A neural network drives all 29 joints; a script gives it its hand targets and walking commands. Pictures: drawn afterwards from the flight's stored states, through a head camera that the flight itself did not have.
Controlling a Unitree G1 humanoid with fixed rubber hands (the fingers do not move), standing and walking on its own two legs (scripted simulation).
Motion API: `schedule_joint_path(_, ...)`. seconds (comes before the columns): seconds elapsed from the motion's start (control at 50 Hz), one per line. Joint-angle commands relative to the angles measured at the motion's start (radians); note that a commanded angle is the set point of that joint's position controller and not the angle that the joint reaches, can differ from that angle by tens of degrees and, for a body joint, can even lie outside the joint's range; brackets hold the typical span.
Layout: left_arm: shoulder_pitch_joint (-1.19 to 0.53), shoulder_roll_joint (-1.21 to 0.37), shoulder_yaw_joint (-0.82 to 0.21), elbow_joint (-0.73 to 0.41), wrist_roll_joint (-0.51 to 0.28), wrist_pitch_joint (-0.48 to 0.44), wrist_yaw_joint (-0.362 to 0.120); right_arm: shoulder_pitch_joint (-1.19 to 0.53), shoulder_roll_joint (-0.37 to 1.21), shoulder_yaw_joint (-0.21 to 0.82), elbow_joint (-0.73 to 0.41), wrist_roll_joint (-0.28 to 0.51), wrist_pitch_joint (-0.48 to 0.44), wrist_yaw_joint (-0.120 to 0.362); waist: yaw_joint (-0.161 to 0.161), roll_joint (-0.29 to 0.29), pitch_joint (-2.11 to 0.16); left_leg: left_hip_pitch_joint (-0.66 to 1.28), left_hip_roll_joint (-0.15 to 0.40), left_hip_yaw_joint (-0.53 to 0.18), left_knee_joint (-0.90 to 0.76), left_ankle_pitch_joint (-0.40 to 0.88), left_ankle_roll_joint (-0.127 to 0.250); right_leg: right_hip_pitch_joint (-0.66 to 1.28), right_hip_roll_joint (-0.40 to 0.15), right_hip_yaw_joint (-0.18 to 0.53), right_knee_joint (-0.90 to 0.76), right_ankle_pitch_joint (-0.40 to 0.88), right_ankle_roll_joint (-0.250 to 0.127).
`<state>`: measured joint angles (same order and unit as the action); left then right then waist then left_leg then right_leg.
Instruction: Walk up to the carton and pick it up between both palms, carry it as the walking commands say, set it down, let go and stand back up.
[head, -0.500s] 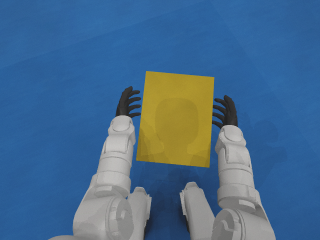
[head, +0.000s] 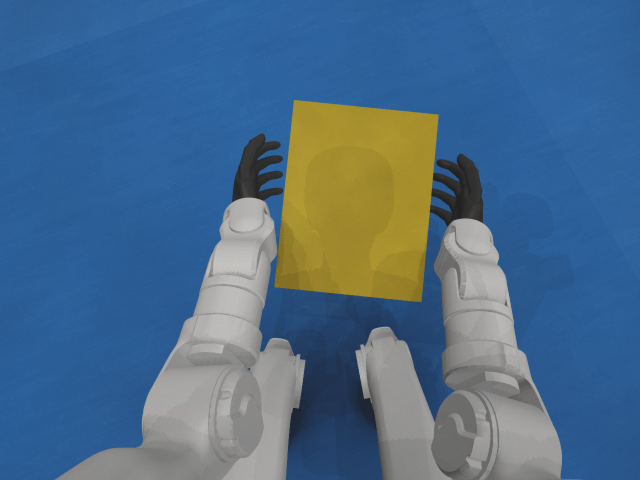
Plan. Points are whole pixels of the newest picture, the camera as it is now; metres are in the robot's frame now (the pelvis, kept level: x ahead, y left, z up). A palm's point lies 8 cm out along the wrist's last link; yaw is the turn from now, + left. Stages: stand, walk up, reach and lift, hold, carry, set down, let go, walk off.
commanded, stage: set down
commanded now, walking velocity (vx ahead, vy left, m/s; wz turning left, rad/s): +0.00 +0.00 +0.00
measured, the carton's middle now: (351, 208) +0.45 -0.05 -0.17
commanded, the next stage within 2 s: none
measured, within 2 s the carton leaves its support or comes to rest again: neither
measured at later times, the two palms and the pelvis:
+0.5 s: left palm (261, 200) +0.47 +0.08 -0.16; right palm (443, 219) +0.43 -0.18 -0.16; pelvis -0.02 +0.00 -0.07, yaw +1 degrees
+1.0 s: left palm (273, 201) +0.49 +0.07 -0.25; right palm (429, 220) +0.45 -0.19 -0.25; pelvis -0.03 +0.00 -0.13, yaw +1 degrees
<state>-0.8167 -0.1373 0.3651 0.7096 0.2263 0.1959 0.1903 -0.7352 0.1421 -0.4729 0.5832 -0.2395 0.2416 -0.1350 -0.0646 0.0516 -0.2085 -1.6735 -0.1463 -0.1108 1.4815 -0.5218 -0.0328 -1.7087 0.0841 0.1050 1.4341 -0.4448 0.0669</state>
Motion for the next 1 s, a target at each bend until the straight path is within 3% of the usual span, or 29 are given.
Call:
schedule_joint_path(0.0,-0.548,-0.958,-0.516,0.073,-0.094,-0.009,-0.273,-0.661,0.864,0.571,0.031,0.112,-0.032,0.278,-0.043,0.004,-0.9,0.373,-0.067,0.104,-0.134,0.279,-0.018,0.581,0.083,-0.153,-0.061,0.33,-0.009)
schedule_joint_path(0.42,-0.783,-0.881,-0.403,0.157,-0.084,0.01,-0.272,-0.892,0.81,0.476,0.091,0.101,-0.01,0.272,-0.051,-0.002,-0.923,0.186,-0.084,0.149,0.031,0.176,-0.015,0.443,0.084,-0.182,0.096,0.245,-0.008)
schedule_joint_path(0.98,-0.986,-0.796,-0.418,0.167,-0.142,0.006,-0.257,-1.086,0.719,0.486,0.066,0.149,-0.012,0.278,-0.08,0.017,-0.988,0.037,-0.086,0.178,0.26,0.229,-0.014,0.28,0.072,-0.212,0.32,0.3,0.003)
